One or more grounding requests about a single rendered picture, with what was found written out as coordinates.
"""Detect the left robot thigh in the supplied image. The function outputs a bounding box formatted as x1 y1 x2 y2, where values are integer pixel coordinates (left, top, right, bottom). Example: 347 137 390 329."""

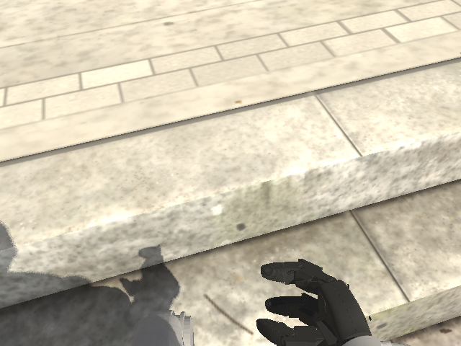
131 310 194 346

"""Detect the robot right hand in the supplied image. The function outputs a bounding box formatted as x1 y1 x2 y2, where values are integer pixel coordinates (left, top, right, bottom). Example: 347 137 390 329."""
256 259 372 346

